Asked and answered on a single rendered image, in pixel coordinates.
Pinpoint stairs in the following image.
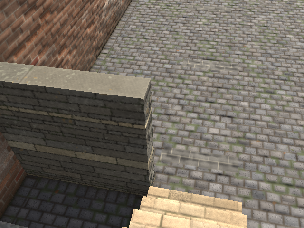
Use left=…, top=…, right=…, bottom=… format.
left=122, top=186, right=248, bottom=228

